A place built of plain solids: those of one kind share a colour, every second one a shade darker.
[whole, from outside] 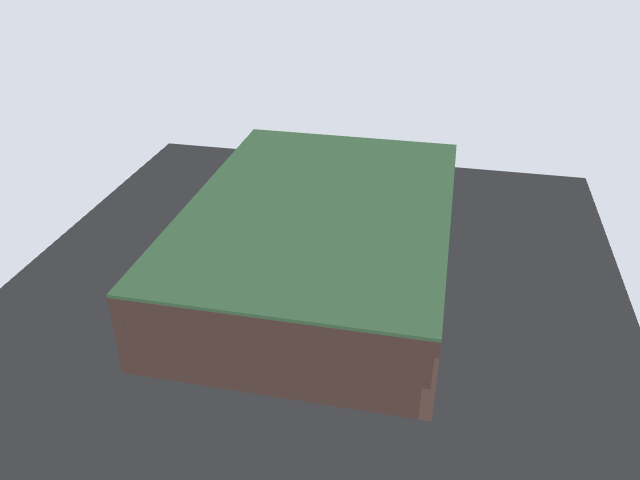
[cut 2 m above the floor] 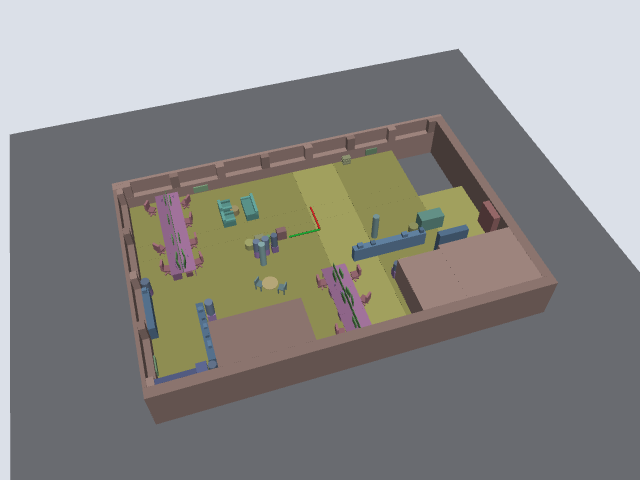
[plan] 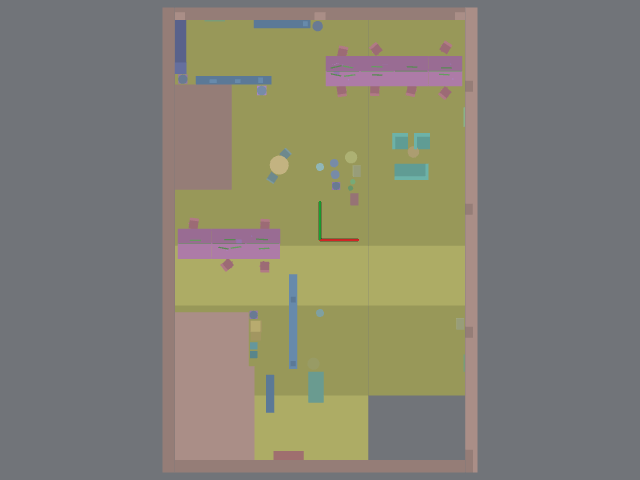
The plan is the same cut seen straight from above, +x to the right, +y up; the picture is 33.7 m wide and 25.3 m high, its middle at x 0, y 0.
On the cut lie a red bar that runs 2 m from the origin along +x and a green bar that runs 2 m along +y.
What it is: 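An open-plan office floor, part of it under refit; desks in benches, packed with the room that their use needs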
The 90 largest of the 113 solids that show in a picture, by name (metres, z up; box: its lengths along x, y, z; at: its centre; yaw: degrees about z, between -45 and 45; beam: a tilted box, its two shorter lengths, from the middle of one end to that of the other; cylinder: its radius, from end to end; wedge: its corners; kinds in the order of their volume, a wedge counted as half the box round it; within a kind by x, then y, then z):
{
 "floor_1": {"box": [10.2, 3.4, 1.19], "at": [-2.55, -9.9, 0.54]},
 "floor_2": {"box": [10.2, 4.75, 1.19], "at": [-2.55, -5.83, 0.54]},
 "floor_3": {"box": [10.2, 3.15, 1.19], "at": [-2.55, -1.88, 0.54]},
 "floor_4": {"box": [10.2, 11.9, 1.19], "at": [-2.55, 5.65, 0.54]},
 "floor_5": {"box": [1.3, 4.75, 1.19], "at": [3.2, -5.82, 0.54]},
 "floor_6": {"box": [1.3, 3.15, 1.19], "at": [3.2, -1.88, 0.54]},
 "floor_7": {"box": [1.3, 11.9, 1.19], "at": [3.2, 5.65, 0.54]},
 "floor_8": {"box": [3.8, 4.75, 1.19], "at": [5.75, -5.83, 0.54]},
 "floor_9": {"box": [3.8, 3.15, 1.19], "at": [5.75, -1.88, 0.54]},
 "floor_10": {"box": [3.8, 11.9, 1.19], "at": [5.75, 5.65, 0.54]},
 "wall_1": {"box": [0.65, 24.5, 5.01], "at": [-7.97, 0.0, 2.45]},
 "wall_2": {"box": [0.54, 0.41, 1.96], "at": [-7.38, 11.8, 3.04]},
 "wall_3": {"box": [3.0, 5.55, 3.82], "at": [-6.15, 5.42, 3.05]},
 "wall_4": {"box": [3.9, 2.85, 2.47], "at": [-5.7, -5.22, 2.37]},
 "wall_5": {"box": [4.2, 4.95, 3.82], "at": [-5.55, -9.12, 3.05]},
 "wall_6": {"box": [0.58, 0.41, 1.96], "at": [-3.7, 11.8, 3.04]},
 "wall_7": {"box": [15.3, 0.65, 5.01], "at": [0.0, -11.93, 2.45]},
 "wall_8": {"box": [0.58, 0.41, 1.96], "at": [0.0, 11.8, 3.04]},
 "wall_9": {"box": [15.3, 0.65, 2.12], "at": [0.0, 11.93, 1.01]},
 "wall_10": {"box": [15.3, 0.24, 1.96], "at": [0.0, 12.13, 3.04]},
 "wall_11": {"box": [0.58, 0.41, 1.96], "at": [3.7, 11.8, 3.04]},
 "wall_12": {"box": [0.54, 0.41, 1.96], "at": [7.38, 11.8, 3.04]},
 "wall_13": {"box": [0.41, 1.19, 1.96], "at": [7.86, -11.65, 3.04]},
 "wall_14": {"box": [0.41, 0.58, 1.96], "at": [7.86, -8.11, 3.04]},
 "wall_15": {"box": [0.41, 0.58, 1.96], "at": [7.86, -4.86, 3.04]},
 "wall_16": {"box": [0.41, 0.58, 1.96], "at": [7.86, -1.62, 3.04]},
 "wall_17": {"box": [0.41, 0.58, 1.96], "at": [7.86, 1.62, 3.04]},
 "wall_18": {"box": [0.41, 0.58, 1.96], "at": [7.86, 4.86, 3.04]},
 "wall_19": {"box": [0.41, 0.58, 1.96], "at": [7.86, 8.11, 3.04]},
 "wall_20": {"box": [0.41, 1.19, 1.96], "at": [7.86, 11.65, 3.04]},
 "wall_21": {"box": [0.65, 24.5, 2.12], "at": [7.97, 0.0, 1.01]},
 "wall_22": {"box": [0.65, 24.5, 0.93], "at": [7.97, 0.0, 4.49]},
 "wall_23": {"box": [0.24, 24.5, 1.96], "at": [8.18, 0.0, 3.04]},
 "roof_1": {"box": [16.6, 24.5, 0.2], "at": [0.0, 0.0, 5.06]},
 "store_1": {"box": [4.0, 0.44, 1.1], "at": [-4.55, 8.42, 1.69]},
 "store_2": {"box": [0.44, 2.0, 2.0], "at": [-2.63, -8.1, 2.13]},
 "store_3": {"box": [3.0, 0.44, 1.1], "at": [-2.0, 11.38, 1.69]},
 "store_4": {"box": [0.44, 5.0, 1.1], "at": [-1.42, -4.3, 1.69]},
 "counter_1": {"box": [0.34, 2.25, 0.7], "at": [-7.48, 10.47, 2.91]},
 "counter_2": {"box": [0.6, 2.25, 0.9], "at": [-7.35, 10.47, 1.59]},
 "counter_3": {"box": [0.62, 0.6, 1.98], "at": [-7.34, 9.05, 2.12]},
 "sofa_1": {"box": [0.84, 0.86, 0.45], "at": [4.23, 5.21, 1.36]},
 "sofa_2": {"box": [0.84, 0.2, 0.33], "at": [4.23, 5.54, 1.75]},
 "sofa_3": {"box": [1.8, 0.2, 0.33], "at": [4.83, 3.26, 1.75]},
 "sofa_4": {"box": [1.8, 0.86, 0.45], "at": [4.83, 3.59, 1.36]},
 "sofa_5": {"box": [0.84, 0.86, 0.45], "at": [5.37, 5.21, 1.36]},
 "sofa_6": {"box": [0.84, 0.2, 0.32], "at": [5.37, 5.54, 1.75]},
 "stack_1": {"box": [0.82, 1.64, 1.12], "at": [-0.21, -7.76, 1.69]},
 "lockers_1": {"box": [1.6, 0.48, 1.87], "at": [-1.65, -11.36, 2.07]},
 "plant_1": {"cylinder": 0.24, "from": [-7.22, 8.47, 1.79], "to": [-7.22, 8.47, 2.88]},
 "plant_2": {"cylinder": 0.22, "from": [-3.5, -3.95, 1.8], "to": [-3.5, -3.95, 2.42]},
 "plant_3": {"cylinder": 0.25, "from": [-3.08, 7.88, 1.71], "to": [-3.08, 7.88, 2.82]},
 "plant_4": {"cylinder": 0.27, "from": [-0.12, 11.28, 1.72], "to": [-0.12, 11.28, 2.45]},
 "plant_5": {"cylinder": 0.23, "from": [0.75, 4.05, 1.75], "to": [0.75, 4.05, 2.62]},
 "plant_6": {"cylinder": 0.23, "from": [0.8, 3.45, 1.7], "to": [0.8, 3.45, 2.64]},
 "plant_7": {"cylinder": 0.21, "from": [0.85, 2.85, 1.68], "to": [0.85, 2.85, 2.7]},
 "column_1": {"cylinder": 0.21, "from": [0.0, -3.85, 1.14], "to": [0.0, -3.85, 4.96]},
 "column_2": {"cylinder": 0.21, "from": [0.0, 3.85, 1.14], "to": [0.0, 3.85, 4.96]},
 "desk_1": {"box": [1.8, 0.8, 0.032], "at": [-6.6, -0.6, 1.84]},
 "desk_2": {"box": [1.8, 0.8, 0.032], "at": [-6.6, 0.2, 1.84]},
 "desk_3": {"box": [1.8, 0.8, 0.032], "at": [-4.8, -0.6, 1.84]},
 "desk_4": {"box": [1.8, 0.8, 0.032], "at": [-4.8, 0.2, 1.84]},
 "desk_5": {"box": [1.8, 0.8, 0.032], "at": [-3.0, -0.6, 1.84]},
 "desk_6": {"box": [1.8, 0.8, 0.032], "at": [-3.0, 0.2, 1.84]},
 "desk_7": {"box": [1.8, 0.8, 0.032], "at": [1.2, 8.5, 1.84]},
 "desk_8": {"box": [1.8, 0.8, 0.032], "at": [1.2, 9.3, 1.84]},
 "desk_9": {"box": [1.8, 0.8, 0.032], "at": [3.0, 8.5, 1.84]},
 "desk_10": {"box": [1.8, 0.8, 0.032], "at": [3.0, 9.3, 1.84]},
 "desk_11": {"box": [1.8, 0.8, 0.032], "at": [4.8, 8.5, 1.84]},
 "desk_12": {"box": [1.8, 0.8, 0.032], "at": [4.8, 9.3, 1.84]},
 "desk_13": {"box": [1.8, 0.8, 0.032], "at": [6.6, 8.5, 1.84]},
 "desk_14": {"box": [1.8, 0.8, 0.032], "at": [6.6, 9.3, 1.84]},
 "drum_1": {"cylinder": 0.32, "from": [-0.34, -6.52, 1.14], "to": [-0.34, -6.52, 1.66]},
 "drum_2": {"cylinder": 0.32, "from": [1.64, 4.36, 1.14], "to": [1.64, 4.36, 1.61]},
 "chair_1": {"box": [0.14, 0.49, 0.6], "at": [-5.06, -1.46, 1.9], "yaw": 40.7},
 "chair_2": {"box": [0.49, 0.14, 0.6], "at": [-2.91, -1.65, 1.9]},
 "chair_3": {"box": [0.49, 0.14, 0.6], "at": [1.24, 10.14, 1.9], "yaw": -12.7},
 "chair_4": {"box": [0.49, 0.14, 0.6], "at": [2.81, 10.24, 1.9], "yaw": 39.0},
 "chair_5": {"box": [0.49, 0.14, 0.6], "at": [6.45, 7.57, 1.9], "yaw": -39.5},
 "chair_6": {"box": [0.49, 0.14, 0.6], "at": [6.75, 10.33, 1.9], "yaw": -32.4},
 "tub_1": {"box": [0.5, 0.5, 0.57], "at": [-3.07, 7.88, 1.42]},
 "tub_2": {"box": [0.42, 0.42, 0.55], "at": [0.85, 2.85, 1.41]},
 "copier_1": {"box": [0.54, 0.44, 0.96], "at": [-3.38, -5.08, 1.62]},
 "chest_1": {"box": [0.44, 0.64, 0.78], "at": [1.81, 2.14, 1.52]},
 "bin_1": {"box": [0.4, 0.38, 0.71], "at": [-3.49, -6.04, 1.49]},
 "bin_2": {"box": [0.4, 0.38, 0.7], "at": [-3.49, -5.58, 1.49]},
 "table_1": {"cylinder": 0.3, "from": [4.92, 4.64, 1.14], "to": [4.92, 4.64, 1.63]},
 "pedestal_1": {"box": [0.42, 0.56, 0.58], "at": [0.6, 9.35, 1.43]},
 "radiator_1": {"box": [1.08, 0.09, 0.51], "at": [-5.55, 11.55, 1.53]},
 "radiator_2": {"box": [0.09, 1.04, 0.51], "at": [7.61, 6.48, 1.53]}
}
